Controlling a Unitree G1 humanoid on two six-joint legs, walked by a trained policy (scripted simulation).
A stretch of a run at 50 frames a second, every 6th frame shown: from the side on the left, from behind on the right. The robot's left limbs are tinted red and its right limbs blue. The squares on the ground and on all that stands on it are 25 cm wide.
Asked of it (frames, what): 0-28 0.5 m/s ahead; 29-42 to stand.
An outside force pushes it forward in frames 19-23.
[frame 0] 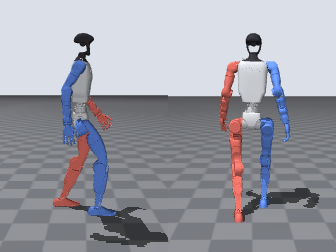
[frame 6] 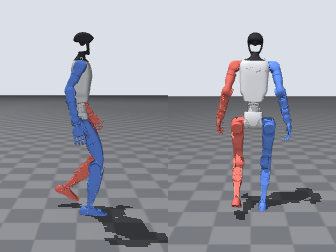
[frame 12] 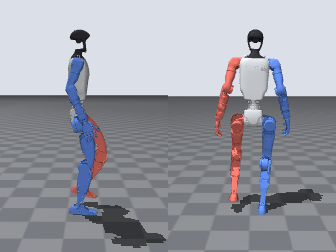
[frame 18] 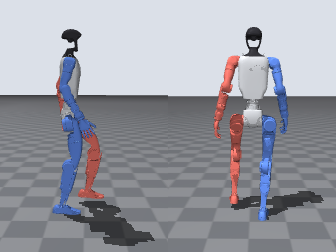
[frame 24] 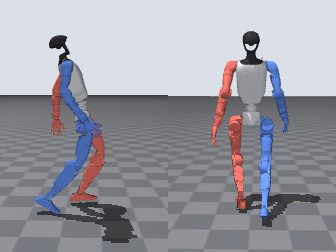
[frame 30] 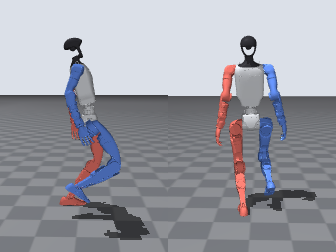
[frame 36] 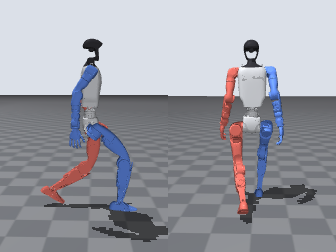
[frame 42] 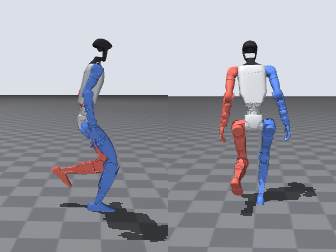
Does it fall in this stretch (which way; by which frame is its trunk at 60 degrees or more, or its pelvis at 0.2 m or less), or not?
no
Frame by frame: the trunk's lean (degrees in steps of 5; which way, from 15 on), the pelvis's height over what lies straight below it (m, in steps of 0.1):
0: 5, 0.8
6: 5, 0.8
12: 5, 0.8
18: 5, 0.8
24: 20 backward, 0.8
30: 15 backward, 0.7
36: 0, 0.7
42: 15 forward, 0.7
